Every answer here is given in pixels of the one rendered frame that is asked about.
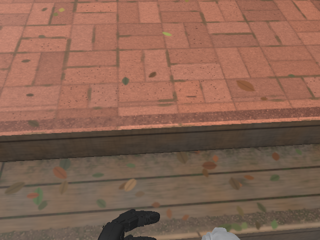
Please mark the right robot shin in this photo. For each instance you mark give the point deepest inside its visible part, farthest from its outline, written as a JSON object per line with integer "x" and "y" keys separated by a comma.
{"x": 219, "y": 229}

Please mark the left robot hand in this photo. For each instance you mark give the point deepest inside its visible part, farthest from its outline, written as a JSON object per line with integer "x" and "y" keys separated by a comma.
{"x": 126, "y": 222}

